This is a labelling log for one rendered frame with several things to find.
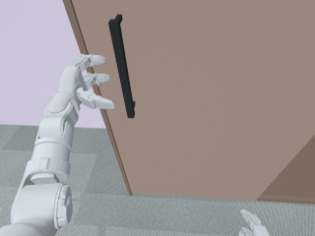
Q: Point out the robot left hand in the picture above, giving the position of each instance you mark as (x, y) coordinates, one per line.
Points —
(72, 81)

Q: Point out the wardrobe door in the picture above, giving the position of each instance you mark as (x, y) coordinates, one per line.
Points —
(298, 177)
(224, 91)

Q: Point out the robot left upper arm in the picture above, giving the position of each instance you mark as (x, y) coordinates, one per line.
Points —
(40, 210)

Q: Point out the handle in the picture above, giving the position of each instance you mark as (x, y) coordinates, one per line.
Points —
(120, 57)

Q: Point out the robot left forearm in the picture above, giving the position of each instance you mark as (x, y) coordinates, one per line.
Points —
(49, 163)

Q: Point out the robot right hand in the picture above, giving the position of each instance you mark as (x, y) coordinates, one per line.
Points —
(254, 223)

